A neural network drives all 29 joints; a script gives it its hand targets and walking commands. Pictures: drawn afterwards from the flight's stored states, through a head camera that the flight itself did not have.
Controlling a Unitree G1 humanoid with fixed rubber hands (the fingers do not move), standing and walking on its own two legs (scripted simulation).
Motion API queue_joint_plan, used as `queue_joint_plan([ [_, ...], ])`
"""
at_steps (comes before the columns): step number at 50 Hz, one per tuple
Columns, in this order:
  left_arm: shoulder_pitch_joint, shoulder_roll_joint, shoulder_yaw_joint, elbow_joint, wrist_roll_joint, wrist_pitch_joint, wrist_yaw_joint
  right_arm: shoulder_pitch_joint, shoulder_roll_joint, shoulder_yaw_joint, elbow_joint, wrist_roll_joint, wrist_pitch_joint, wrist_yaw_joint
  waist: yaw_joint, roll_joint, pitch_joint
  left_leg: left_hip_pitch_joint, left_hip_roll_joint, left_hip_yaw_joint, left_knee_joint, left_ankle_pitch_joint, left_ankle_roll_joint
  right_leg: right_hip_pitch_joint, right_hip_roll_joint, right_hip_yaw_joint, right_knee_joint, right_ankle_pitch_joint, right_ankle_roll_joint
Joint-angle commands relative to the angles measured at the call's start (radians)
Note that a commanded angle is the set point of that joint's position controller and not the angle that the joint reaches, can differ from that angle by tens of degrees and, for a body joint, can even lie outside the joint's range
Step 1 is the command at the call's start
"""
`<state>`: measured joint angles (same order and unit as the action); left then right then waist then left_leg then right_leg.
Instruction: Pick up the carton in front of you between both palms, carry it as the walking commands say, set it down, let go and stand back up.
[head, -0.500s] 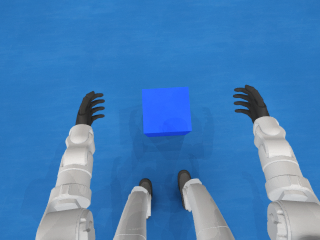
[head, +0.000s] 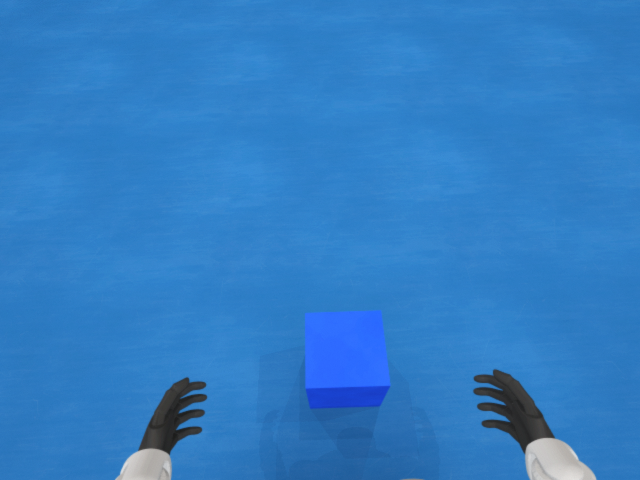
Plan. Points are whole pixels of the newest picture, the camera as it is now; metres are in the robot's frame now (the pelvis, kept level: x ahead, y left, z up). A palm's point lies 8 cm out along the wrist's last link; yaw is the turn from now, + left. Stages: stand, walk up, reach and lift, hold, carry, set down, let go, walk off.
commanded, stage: let go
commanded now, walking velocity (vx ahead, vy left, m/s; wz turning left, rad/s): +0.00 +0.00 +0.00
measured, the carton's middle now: (344, 361) +0.44 -0.04 -0.65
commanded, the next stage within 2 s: stand in 0.44 s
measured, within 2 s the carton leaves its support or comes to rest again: neither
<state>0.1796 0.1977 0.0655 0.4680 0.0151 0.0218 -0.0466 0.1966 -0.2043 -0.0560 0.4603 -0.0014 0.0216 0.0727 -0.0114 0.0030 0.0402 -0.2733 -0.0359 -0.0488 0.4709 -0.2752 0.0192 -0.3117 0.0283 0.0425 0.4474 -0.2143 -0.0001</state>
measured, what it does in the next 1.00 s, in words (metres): stands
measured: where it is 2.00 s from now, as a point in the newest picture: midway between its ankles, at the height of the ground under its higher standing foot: outside the picture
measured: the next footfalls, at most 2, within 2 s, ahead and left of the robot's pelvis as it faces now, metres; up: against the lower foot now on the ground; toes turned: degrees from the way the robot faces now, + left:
none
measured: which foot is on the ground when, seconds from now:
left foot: down 0.00-1.00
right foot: down 0.00-1.00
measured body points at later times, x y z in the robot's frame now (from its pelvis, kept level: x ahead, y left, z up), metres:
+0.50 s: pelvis +0.01 -0.01 +0.00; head +0.02 -0.01 +0.45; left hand +0.18 +0.22 -0.08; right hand +0.18 -0.25 -0.08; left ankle -0.02 +0.11 -0.74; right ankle +0.01 -0.12 -0.74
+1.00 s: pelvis +0.03 -0.01 +0.00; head +0.04 -0.02 +0.45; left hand +0.17 +0.28 -0.10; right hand +0.18 -0.30 -0.10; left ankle -0.02 +0.11 -0.74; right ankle +0.01 -0.12 -0.74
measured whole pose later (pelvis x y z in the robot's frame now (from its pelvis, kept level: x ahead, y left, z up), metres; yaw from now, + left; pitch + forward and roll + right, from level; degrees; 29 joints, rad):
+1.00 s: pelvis +0.03 -0.01 +0.00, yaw +1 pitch +0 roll +0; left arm 0.16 0.32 0.04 0.77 0.03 0.00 0.02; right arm 0.19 -0.33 -0.04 0.72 -0.04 0.01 -0.03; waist 0.00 0.02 0.00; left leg -0.14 -0.02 -0.07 0.48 -0.34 0.01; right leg -0.19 0.04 0.03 0.49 -0.30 -0.02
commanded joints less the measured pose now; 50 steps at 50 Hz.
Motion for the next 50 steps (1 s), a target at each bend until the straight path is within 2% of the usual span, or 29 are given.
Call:
queue_joint_plan([
  [1, -0.017, 0.079, -0.003, -0.121, -0.006, 0.028, -0.012, -0.031, -0.107, -0.016, -0.128, 0.001, 0.036, 0.005, 0.008, 0.040, -0.009, -0.016, 0.038, 0.006, -0.169, 0.029, -0.020, 0.283, 0.026, -0.049, -0.041, 0.075, 0.021],
  [5, -0.010, 0.084, -0.005, -0.131, -0.005, 0.070, -0.020, -0.033, -0.117, -0.021, -0.143, -0.010, 0.078, 0.009, 0.010, 0.027, 0.060, -0.019, 0.045, 0.009, -0.190, -0.026, -0.011, 0.336, 0.031, -0.057, -0.037, 0.043, 0.021],
  [9, -0.021, 0.089, -0.001, -0.143, -0.003, 0.098, -0.024, -0.027, -0.116, -0.024, -0.150, -0.022, 0.109, 0.008, 0.005, 0.007, 0.072, 0.007, 0.042, 0.015, -0.174, -0.015, -0.009, 0.355, 0.029, -0.051, -0.035, 0.045, 0.019],
  [14, -0.013, 0.100, 0.010, -0.147, 0.000, 0.109, -0.027, -0.011, -0.107, -0.021, -0.156, -0.022, 0.123, 0.006, 0.003, -0.006, 0.052, 0.071, 0.023, 0.028, -0.134, 0.074, -0.016, 0.344, 0.024, -0.037, -0.042, 0.097, 0.018],
  [20, -0.004, 0.101, 0.013, -0.144, 0.004, 0.111, -0.026, -0.007, -0.101, -0.016, -0.154, -0.011, 0.120, 0.002, 0.010, 0.008, 0.017, 0.126, 0.003, 0.032, -0.097, 0.180, -0.025, 0.322, 0.016, -0.023, -0.043, 0.190, 0.019],
  [21, 0.057, 0.101, 0.012, -0.085, -0.013, 0.080, -0.008, -0.036, -0.127, -0.026, -0.196, -0.028, 0.171, -0.026, 0.013, -0.007, -0.036, 0.166, 0.008, 0.028, -0.065, 0.263, -0.030, 0.304, 0.037, -0.029, -0.016, 0.192, 0.025],
  [22, 0.058, 0.103, 0.014, -0.093, -0.007, 0.072, 0.001, -0.019, -0.127, -0.015, -0.188, -0.028, 0.182, -0.038, 0.018, 0.009, -0.039, 0.167, 0.004, 0.027, -0.055, 0.296, -0.033, 0.291, 0.035, -0.026, -0.009, 0.210, 0.024],
  [23, -0.008, 0.239, 0.039, 0.018, 0.010, 0.052, 0.042, -0.056, -0.214, -0.036, -0.035, -0.020, 0.106, -0.077, 0.032, 0.030, -0.022, 0.039, 0.047, 0.004, -0.015, 0.156, -0.053, 0.163, -0.054, 0.012, -0.022, 0.161, 0.037],
  [24, -0.004, 0.251, 0.044, 0.032, 0.020, 0.036, 0.053, -0.021, -0.206, -0.037, -0.017, -0.027, 0.076, -0.091, 0.025, 0.019, -0.033, 0.049, 0.044, -0.011, -0.024, 0.082, -0.047, 0.152, -0.065, 0.038, -0.032, 0.103, 0.033],
  [26, -0.024, 0.235, 0.035, 0.050, 0.029, 0.014, 0.059, -0.012, -0.206, -0.034, 0.011, -0.033, 0.045, -0.096, 0.008, 0.006, -0.031, 0.078, 0.057, -0.030, -0.021, 0.027, -0.038, 0.110, -0.078, 0.067, -0.048, 0.030, 0.007],
  [27, -0.039, 0.226, 0.030, 0.059, 0.032, 0.006, 0.061, -0.018, -0.205, -0.031, 0.022, -0.036, 0.031, -0.095, 0.005, -0.004, -0.037, 0.079, 0.063, -0.038, -0.013, 0.034, -0.035, 0.097, -0.077, 0.071, -0.045, 0.026, 0.002],
  [32, -0.040, 0.222, 0.021, 0.132, 0.021, -0.014, 0.059, -0.031, -0.222, -0.030, 0.087, -0.037, -0.001, -0.092, 0.011, 0.009, -0.115, 0.103, 0.085, -0.045, 0.005, 0.238, -0.032, 0.152, -0.078, 0.058, 0.000, 0.230, -0.001],
  [36, -0.030, 0.246, 0.022, 0.171, 0.020, -0.018, 0.063, -0.024, -0.243, -0.028, 0.124, -0.035, -0.010, -0.096, 0.014, -0.001, -0.137, 0.112, 0.096, -0.049, 0.008, 0.335, -0.029, 0.183, -0.084, 0.055, 0.017, 0.320, -0.005],
  [43, -0.035, 0.276, 0.017, 0.225, 0.022, -0.027, 0.074, -0.019, -0.269, -0.022, 0.182, -0.035, -0.020, -0.103, 0.013, -0.003, -0.127, 0.130, 0.104, -0.062, -0.008, 0.384, -0.020, 0.193, -0.094, 0.059, 0.016, 0.354, -0.010],
  [50, -0.049, 0.286, 0.011, 0.265, 0.018, -0.034, 0.075, -0.028, -0.280, -0.015, 0.223, -0.033, -0.028, -0.104, 0.014, 0.005, -0.111, 0.132, 0.108, -0.072, -0.032, 0.380, -0.017, 0.201, -0.100, 0.065, 0.001, 0.334, -0.013],
])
